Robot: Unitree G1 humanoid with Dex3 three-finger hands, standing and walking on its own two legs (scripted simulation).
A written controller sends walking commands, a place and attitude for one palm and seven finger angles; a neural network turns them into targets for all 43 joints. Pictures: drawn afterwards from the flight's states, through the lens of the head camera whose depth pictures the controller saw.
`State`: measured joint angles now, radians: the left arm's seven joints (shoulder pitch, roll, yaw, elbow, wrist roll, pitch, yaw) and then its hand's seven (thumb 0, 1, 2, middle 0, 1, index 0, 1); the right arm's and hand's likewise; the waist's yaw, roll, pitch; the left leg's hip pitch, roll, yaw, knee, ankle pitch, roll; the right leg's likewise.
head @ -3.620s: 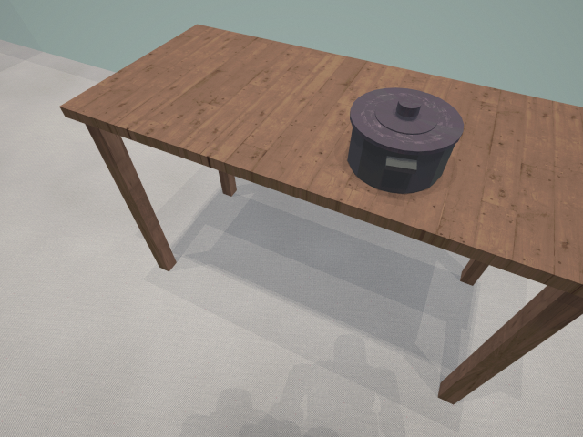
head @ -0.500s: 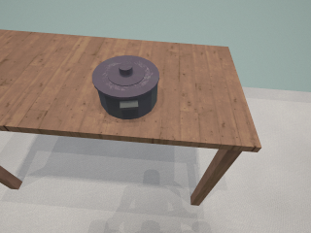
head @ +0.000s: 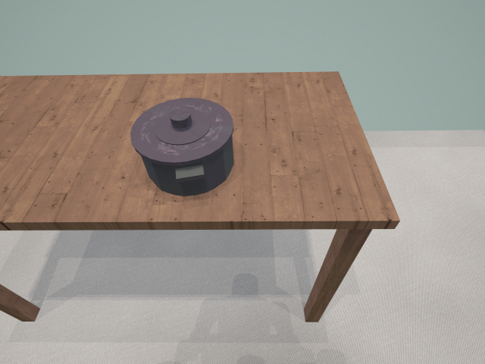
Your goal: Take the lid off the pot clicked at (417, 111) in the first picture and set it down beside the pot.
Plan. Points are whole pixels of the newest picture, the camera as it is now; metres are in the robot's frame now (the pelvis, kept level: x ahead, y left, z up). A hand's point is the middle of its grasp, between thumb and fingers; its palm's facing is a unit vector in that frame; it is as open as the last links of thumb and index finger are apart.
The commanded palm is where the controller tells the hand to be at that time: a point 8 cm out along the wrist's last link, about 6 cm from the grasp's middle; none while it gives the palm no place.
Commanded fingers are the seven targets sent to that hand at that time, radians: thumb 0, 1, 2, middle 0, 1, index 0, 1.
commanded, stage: look again from close up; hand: left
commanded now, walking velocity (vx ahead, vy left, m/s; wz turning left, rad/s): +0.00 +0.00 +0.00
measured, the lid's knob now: (180, 118) +0.53 +0.15 +0.12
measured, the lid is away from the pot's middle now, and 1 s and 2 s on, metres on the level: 0.00 0.00 0.00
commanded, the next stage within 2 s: shuffle to correct the standing spot in 1.20 s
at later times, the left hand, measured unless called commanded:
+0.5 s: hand out of the picture +0.01 +0.19 -0.17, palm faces +0.00 -0.97 -0.25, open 7.4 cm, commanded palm none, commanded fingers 0.00 0.90 0.90 -0.20 -0.30 -0.20 -0.30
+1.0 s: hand out of the picture -0.03 +0.18 -0.17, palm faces -0.02 -0.97 -0.23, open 7.4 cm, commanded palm none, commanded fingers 0.00 0.90 0.90 -0.20 -0.30 -0.20 -0.30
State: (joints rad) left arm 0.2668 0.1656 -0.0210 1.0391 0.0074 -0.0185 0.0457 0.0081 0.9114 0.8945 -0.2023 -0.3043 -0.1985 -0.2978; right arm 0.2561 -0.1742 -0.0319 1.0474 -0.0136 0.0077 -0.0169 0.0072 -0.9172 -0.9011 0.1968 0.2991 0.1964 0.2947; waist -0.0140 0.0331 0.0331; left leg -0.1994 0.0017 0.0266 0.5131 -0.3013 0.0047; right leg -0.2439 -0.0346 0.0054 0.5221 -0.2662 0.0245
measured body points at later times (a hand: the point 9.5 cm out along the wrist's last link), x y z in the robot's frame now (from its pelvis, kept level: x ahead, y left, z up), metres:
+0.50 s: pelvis -0.02 +0.00 +0.00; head -0.02 -0.01 +0.45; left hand +0.01 +0.24 -0.15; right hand +0.02 -0.23 -0.16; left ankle -0.02 +0.12 -0.74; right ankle +0.01 -0.14 -0.74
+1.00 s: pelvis -0.03 +0.00 +0.00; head -0.02 -0.01 +0.45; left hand -0.03 +0.23 -0.15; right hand -0.04 -0.21 -0.17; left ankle -0.02 +0.12 -0.74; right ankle +0.01 -0.14 -0.74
